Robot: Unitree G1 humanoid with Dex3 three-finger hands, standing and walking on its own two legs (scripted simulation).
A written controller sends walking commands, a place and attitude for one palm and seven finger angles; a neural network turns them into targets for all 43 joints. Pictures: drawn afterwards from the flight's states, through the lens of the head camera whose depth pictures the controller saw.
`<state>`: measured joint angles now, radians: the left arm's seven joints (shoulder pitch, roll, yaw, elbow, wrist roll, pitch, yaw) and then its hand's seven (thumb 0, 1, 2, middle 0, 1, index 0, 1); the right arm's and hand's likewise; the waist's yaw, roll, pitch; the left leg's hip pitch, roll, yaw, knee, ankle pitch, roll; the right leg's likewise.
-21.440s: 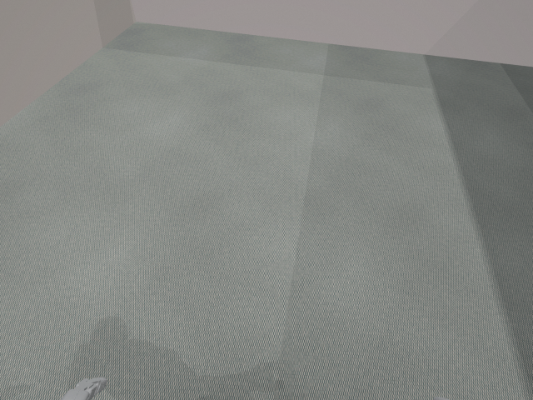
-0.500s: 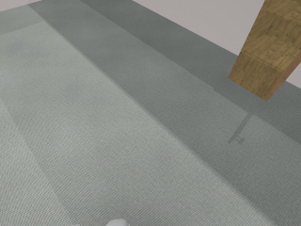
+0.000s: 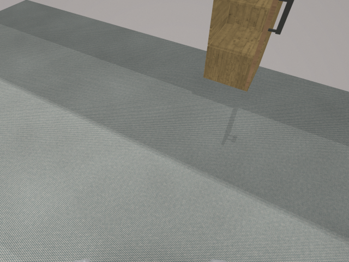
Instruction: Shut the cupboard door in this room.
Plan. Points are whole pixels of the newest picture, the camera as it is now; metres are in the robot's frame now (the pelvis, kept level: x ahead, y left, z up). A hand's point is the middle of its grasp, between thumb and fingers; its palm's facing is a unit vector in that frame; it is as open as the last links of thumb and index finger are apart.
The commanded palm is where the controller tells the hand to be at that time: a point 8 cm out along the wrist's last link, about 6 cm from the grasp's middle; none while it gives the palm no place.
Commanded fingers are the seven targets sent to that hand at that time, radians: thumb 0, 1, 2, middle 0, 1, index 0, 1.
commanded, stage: turn or walk to find it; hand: left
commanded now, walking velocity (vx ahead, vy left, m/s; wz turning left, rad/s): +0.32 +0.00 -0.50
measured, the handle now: (279, 16) +1.16 -0.46 +0.00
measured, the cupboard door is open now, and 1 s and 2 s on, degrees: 96 96 96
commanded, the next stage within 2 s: stand and wait in 1.08 s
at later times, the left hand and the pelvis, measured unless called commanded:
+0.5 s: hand out of the picture +0.10 +0.13 -0.15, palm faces -0.08 -0.97 -0.21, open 7.4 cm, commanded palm none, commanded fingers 0.00 0.90 0.90 -0.20 -0.30 -0.20 -0.30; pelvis +0.14 -0.05 +0.01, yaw -11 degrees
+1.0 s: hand (161, 136) +0.54 +0.08 -0.15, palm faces -0.34 -0.92 -0.19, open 7.4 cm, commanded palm none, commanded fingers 0.00 0.90 0.90 -0.20 -0.30 -0.20 -0.30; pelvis +0.36 -0.06 +0.01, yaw -21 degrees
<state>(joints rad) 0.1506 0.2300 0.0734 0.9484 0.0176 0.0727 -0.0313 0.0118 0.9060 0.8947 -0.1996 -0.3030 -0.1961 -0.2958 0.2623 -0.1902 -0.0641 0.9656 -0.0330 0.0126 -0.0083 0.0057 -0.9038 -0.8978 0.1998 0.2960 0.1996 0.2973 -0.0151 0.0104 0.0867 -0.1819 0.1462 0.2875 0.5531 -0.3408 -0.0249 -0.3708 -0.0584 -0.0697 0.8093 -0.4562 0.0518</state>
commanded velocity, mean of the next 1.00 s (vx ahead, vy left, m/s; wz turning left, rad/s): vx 0.36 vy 0.00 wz -0.30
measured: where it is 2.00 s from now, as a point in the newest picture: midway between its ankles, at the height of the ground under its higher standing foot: (206, 199)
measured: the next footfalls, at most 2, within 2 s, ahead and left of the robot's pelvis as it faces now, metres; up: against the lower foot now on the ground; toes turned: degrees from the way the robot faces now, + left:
right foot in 0.04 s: +0.04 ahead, -0.12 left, +0.00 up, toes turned -8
left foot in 0.62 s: +0.37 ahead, +0.04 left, +0.00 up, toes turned -6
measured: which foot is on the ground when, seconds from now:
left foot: down 0.00-0.04, up 0.06-0.60, down 0.62-1.00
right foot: up 0.00-0.02, down 0.04-0.62, up 0.64-1.00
